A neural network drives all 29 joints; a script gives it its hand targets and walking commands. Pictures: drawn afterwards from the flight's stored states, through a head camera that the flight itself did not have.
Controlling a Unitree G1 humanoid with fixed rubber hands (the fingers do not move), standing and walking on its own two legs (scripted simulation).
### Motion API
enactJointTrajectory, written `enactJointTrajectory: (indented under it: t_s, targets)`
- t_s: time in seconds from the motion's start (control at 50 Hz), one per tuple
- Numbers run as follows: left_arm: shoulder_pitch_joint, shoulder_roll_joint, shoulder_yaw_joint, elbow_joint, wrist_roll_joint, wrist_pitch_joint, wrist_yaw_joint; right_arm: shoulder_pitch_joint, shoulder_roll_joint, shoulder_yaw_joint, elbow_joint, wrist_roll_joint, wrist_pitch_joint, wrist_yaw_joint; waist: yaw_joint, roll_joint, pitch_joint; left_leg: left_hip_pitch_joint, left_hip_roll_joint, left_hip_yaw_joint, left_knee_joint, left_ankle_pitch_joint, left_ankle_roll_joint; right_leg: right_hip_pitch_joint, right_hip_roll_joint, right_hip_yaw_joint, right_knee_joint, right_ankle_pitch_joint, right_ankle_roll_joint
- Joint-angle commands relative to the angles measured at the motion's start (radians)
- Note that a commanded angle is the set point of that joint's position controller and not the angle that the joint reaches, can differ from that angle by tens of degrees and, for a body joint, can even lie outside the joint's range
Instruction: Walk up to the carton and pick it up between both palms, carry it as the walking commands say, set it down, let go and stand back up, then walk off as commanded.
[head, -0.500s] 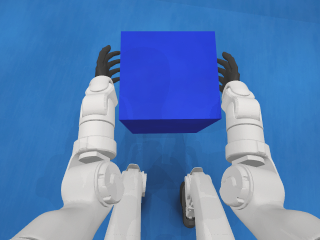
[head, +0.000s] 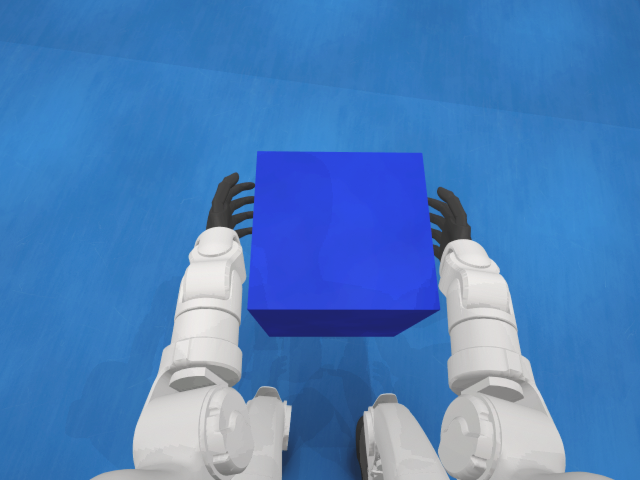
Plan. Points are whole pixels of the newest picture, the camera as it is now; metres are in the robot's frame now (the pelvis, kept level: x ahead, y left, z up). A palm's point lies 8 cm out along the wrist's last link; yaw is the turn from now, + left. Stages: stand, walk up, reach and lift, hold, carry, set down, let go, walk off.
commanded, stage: reach and lift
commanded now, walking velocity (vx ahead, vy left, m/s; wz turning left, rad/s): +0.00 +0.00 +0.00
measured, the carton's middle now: (335, 257) +0.40 +0.00 -0.11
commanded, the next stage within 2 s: none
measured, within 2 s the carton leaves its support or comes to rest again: neither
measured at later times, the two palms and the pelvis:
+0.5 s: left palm (208, 227) +0.38 +0.15 +0.04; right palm (480, 243) +0.37 -0.15 +0.04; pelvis +0.01 +0.00 +0.05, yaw +1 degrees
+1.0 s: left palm (186, 226) +0.35 +0.15 +0.11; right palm (513, 245) +0.34 -0.15 +0.11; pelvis +0.02 +0.00 +0.09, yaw +2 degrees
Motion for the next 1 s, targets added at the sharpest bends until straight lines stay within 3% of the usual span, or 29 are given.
enactJointTrajectory:
  t_s: [0.0, 0.02, 0.08, 0.1, 0.14, 0.2, 0.22, 0.24, 0.26, 0.28, 0.3, 0.32, 0.36, 0.38, 0.4, 0.42, 0.44, 0.5, 0.58, 0.6, 0.62, 0.64, 0.68, 0.7, 0.74, 0.8, 0.92, 0.96, 0.98]
  targets:
    - [-0.432, -1.081, -0.586, 0.004, -0.176, 0.012, -0.309, -0.588, 1.041, 0.605, -0.022, 0.181, -0.051, 0.245, -0.065, 0.073, -0.713, 0.605, -0.115, 0.097, -0.168, 0.433, 0.010, 0.440, 0.124, 0.008, -0.175, 0.448, -0.028]
    - [-0.381, -1.081, -0.554, 0.061, -0.165, 0.024, -0.322, -0.558, 0.998, 0.584, -0.025, 0.168, -0.043, 0.241, -0.083, 0.076, -0.653, 0.591, -0.111, 0.103, -0.184, 0.409, 0.011, 0.439, 0.114, 0.004, -0.193, 0.417, -0.023]
    - [-0.344, -1.073, -0.533, 0.060, -0.149, 0.016, -0.311, -0.591, 1.031, 0.631, -0.062, 0.179, -0.042, 0.243, -0.029, 0.044, -0.608, 0.641, -0.106, 0.087, -0.239, 0.418, 0.025, 0.485, 0.115, 0.017, -0.227, 0.425, -0.024]
    - [-0.372, -1.129, -0.578, 0.034, -0.171, 0.027, -0.328, -0.637, 1.032, 0.685, -0.133, 0.201, -0.043, 0.242, -0.046, 0.057, -0.689, 0.662, -0.118, 0.103, -0.220, 0.407, 0.015, 0.536, 0.112, 0.016, -0.231, 0.421, -0.019]
    - [-0.410, -1.052, -0.543, 0.019, -0.156, 0.023, -0.319, -0.538, 1.053, 0.618, 0.003, 0.167, -0.026, 0.248, -0.046, 0.060, -0.590, 0.645, -0.110, 0.103, -0.252, 0.355, 0.013, 0.491, 0.113, 0.013, -0.254, 0.381, -0.024]
    - [-0.362, -1.053, -0.560, 0.041, -0.148, 0.029, -0.330, -0.588, 1.089, 0.675, -0.086, 0.197, -0.032, 0.236, -0.035, 0.017, -0.578, 0.661, -0.113, 0.108, -0.289, 0.326, 0.029, 0.646, 0.099, 0.036, -0.308, 0.387, -0.004]
    - [-0.344, -1.004, -0.463, 0.120, -0.097, 0.038, -0.335, -0.582, 1.027, 0.579, -0.004, 0.152, -0.015, 0.242, -0.034, 0.015, -0.443, 0.577, -0.105, 0.114, -0.300, 0.232, 0.033, 0.546, 0.098, 0.022, -0.307, 0.289, -0.006]
    - [-0.423, -1.072, -0.577, -0.018, -0.164, 0.020, -0.337, -0.627, 1.088, 0.692, -0.097, 0.199, -0.029, 0.248, -0.028, 0.002, -0.596, 0.697, -0.112, 0.105, -0.294, 0.303, 0.032, 0.592, 0.109, 0.019, -0.308, 0.330, -0.004]
    - [-0.367, -1.035, -0.513, 0.064, -0.120, 0.032, -0.327, -0.573, 1.036, 0.621, -0.030, 0.174, -0.022, 0.246, -0.024, 0.053, -0.497, 0.710, -0.104, 0.100, -0.322, 0.336, 0.031, 0.549, 0.103, 0.022, -0.320, 0.360, -0.013]
    - [-0.399, -1.062, -0.531, 0.027, -0.157, 0.039, -0.333, -0.598, 1.070, 0.661, -0.048, 0.170, -0.007, 0.254, -0.036, -0.020, -0.539, 0.713, -0.101, 0.106, -0.317, 0.267, 0.028, 0.627, 0.110, 0.019, -0.340, 0.290, -0.018]
    - [-0.354, -1.025, -0.500, 0.080, -0.122, 0.055, -0.332, -0.548, 1.030, 0.585, 0.011, 0.151, 0.006, 0.251, -0.064, 0.017, -0.453, 0.724, -0.095, 0.102, -0.354, 0.240, 0.029, 0.603, 0.097, 0.014, -0.355, 0.264, -0.014]
    - [-0.375, -1.015, -0.464, 0.102, -0.115, 0.059, -0.349, -0.567, 1.012, 0.554, 0.011, 0.126, 0.003, 0.247, -0.082, -0.024, -0.415, 0.682, -0.098, 0.119, -0.345, 0.194, 0.034, 0.590, 0.096, 0.011, -0.380, 0.216, -0.008]
    - [-0.395, -1.028, -0.486, 0.076, -0.129, 0.062, -0.360, -0.577, 1.053, 0.564, -0.015, 0.128, 0.010, 0.244, -0.074, -0.033, -0.407, 0.684, -0.098, 0.109, -0.360, 0.200, 0.039, 0.635, 0.096, 0.014, -0.389, 0.241, -0.008]
    - [-0.335, -1.042, -0.534, 0.046, -0.129, 0.054, -0.351, -0.582, 1.077, 0.642, -0.062, 0.175, -0.004, 0.249, -0.007, 0.044, -0.478, 0.774, -0.102, 0.112, -0.381, 0.282, 0.037, 0.681, 0.098, 0.021, -0.384, 0.315, -0.016]
    - [-0.310, -1.068, -0.546, 0.065, -0.149, 0.066, -0.360, -0.591, 1.060, 0.662, -0.094, 0.191, 0.001, 0.248, -0.045, 0.007, -0.505, 0.828, -0.099, 0.109, -0.380, 0.314, 0.035, 0.707, 0.091, 0.018, -0.402, 0.339, -0.007]
    - [-0.320, -1.050, -0.552, 0.039, -0.142, 0.069, -0.353, -0.569, 1.063, 0.656, -0.075, 0.192, 0.010, 0.254, -0.030, 0.038, -0.480, 0.839, -0.093, 0.110, -0.393, 0.309, 0.033, 0.713, 0.092, 0.032, -0.414, 0.322, -0.015]
    - [-0.300, -1.059, -0.518, 0.065, -0.146, 0.075, -0.356, -0.588, 1.061, 0.650, -0.102, 0.183, 0.016, 0.247, -0.052, -0.019, -0.470, 0.823, -0.100, 0.101, -0.403, 0.299, 0.042, 0.741, 0.097, 0.012, -0.416, 0.328, -0.001]
    - [-0.292, -1.032, -0.546, 0.023, -0.140, 0.079, -0.352, -0.443, 1.054, 0.610, -0.031, 0.147, 0.027, 0.248, -0.068, 0.018, -0.428, 0.856, -0.091, 0.089, -0.428, 0.383, 0.031, 0.768, 0.099, 0.017, -0.445, 0.428, -0.012]
    - [-0.189, -1.039, -0.547, 0.027, -0.150, 0.092, -0.344, -0.407, 1.016, 0.639, -0.062, 0.176, 0.045, 0.239, -0.049, 0.042, -0.406, 0.940, -0.088, 0.084, -0.477, 0.487, 0.025, 0.841, 0.084, 0.039, -0.495, 0.514, -0.006]
    - [-0.221, -1.030, -0.572, -0.013, -0.144, 0.098, -0.337, -0.361, 0.992, 0.592, -0.058, 0.151, 0.043, 0.240, -0.099, 0.052, -0.353, 0.947, -0.079, 0.069, -0.476, 0.500, 0.023, 0.802, 0.092, 0.037, -0.498, 0.516, -0.021]
    - [-0.206, -1.053, -0.602, -0.028, -0.154, 0.090, -0.334, -0.426, 1.015, 0.662, -0.112, 0.188, 0.026, 0.246, -0.050, 0.035, -0.433, 1.012, -0.080, 0.064, -0.486, 0.537, 0.022, 0.843, 0.096, 0.036, -0.505, 0.547, -0.021]
    - [-0.230, -1.035, -0.611, -0.038, -0.158, 0.093, -0.331, -0.364, 1.004, 0.627, -0.077, 0.160, 0.036, 0.236, -0.095, 0.039, -0.377, 1.000, -0.073, 0.062, -0.503, 0.484, 0.017, 0.836, 0.093, 0.043, -0.521, 0.515, -0.023]
    - [-0.180, -1.059, -0.630, -0.064, -0.179, 0.091, -0.340, -0.412, 1.021, 0.732, -0.182, 0.215, 0.030, 0.231, -0.052, 0.027, -0.413, 0.990, -0.087, 0.071, -0.525, 0.515, 0.020, 0.959, 0.085, 0.047, -0.534, 0.577, -0.007]
    - [-0.222, -1.056, -0.613, -0.053, -0.187, 0.092, -0.335, -0.403, 0.990, 0.669, -0.132, 0.191, 0.036, 0.226, -0.091, 0.014, -0.392, 1.009, -0.078, 0.062, -0.524, 0.506, 0.021, 0.911, 0.081, 0.053, -0.542, 0.559, -0.015]
    - [-0.195, -1.021, -0.573, -0.008, -0.144, 0.107, -0.332, -0.399, 0.996, 0.650, -0.099, 0.179, 0.041, 0.227, -0.058, 0.051, -0.304, 0.977, -0.077, 0.061, -0.542, 0.394, 0.023, 0.906, 0.076, 0.058, -0.558, 0.449, -0.023]
    - [-0.246, -1.041, -0.581, -0.010, -0.176, 0.130, -0.332, -0.426, 1.004, 0.655, -0.086, 0.172, 0.068, 0.232, -0.073, 0.006, -0.274, 1.051, -0.074, 0.069, -0.572, 0.318, 0.022, 0.896, 0.083, 0.037, -0.586, 0.342, -0.024]
    - [-0.205, -1.079, -0.634, -0.063, -0.201, 0.164, -0.340, -0.502, 0.995, 0.706, -0.230, 0.219, 0.099, 0.232, -0.068, -0.009, -0.271, 1.104, -0.072, 0.058, -0.614, 0.366, 0.028, 0.987, 0.090, 0.034, -0.622, 0.393, -0.015]
    - [-0.268, -1.093, -0.672, -0.083, -0.229, 0.191, -0.336, -0.398, 0.965, 0.640, -0.120, 0.187, 0.124, 0.236, -0.125, 0.084, -0.237, 1.116, -0.064, 0.061, -0.634, 0.320, -0.005, 0.996, 0.084, 0.040, -0.633, 0.373, -0.040]
    - [-0.260, -1.060, -0.617, -0.070, -0.218, 0.200, -0.340, -0.429, 0.977, 0.643, -0.119, 0.187, 0.149, 0.235, -0.082, 0.004, -0.138, 1.053, -0.066, 0.065, -0.650, 0.240, 0.020, 0.991, 0.080, 0.031, -0.653, 0.273, -0.030]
